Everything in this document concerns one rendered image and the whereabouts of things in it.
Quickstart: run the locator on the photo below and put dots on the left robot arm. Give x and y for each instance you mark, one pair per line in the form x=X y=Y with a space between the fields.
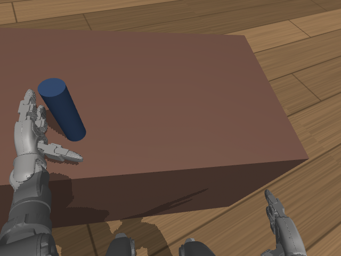
x=28 y=231

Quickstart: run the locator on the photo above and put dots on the right robot hand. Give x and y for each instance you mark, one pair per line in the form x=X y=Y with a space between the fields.
x=288 y=239

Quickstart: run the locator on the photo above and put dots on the can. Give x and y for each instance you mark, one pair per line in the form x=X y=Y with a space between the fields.
x=55 y=94

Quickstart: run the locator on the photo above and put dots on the left robot hand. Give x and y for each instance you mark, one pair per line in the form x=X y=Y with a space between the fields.
x=29 y=137

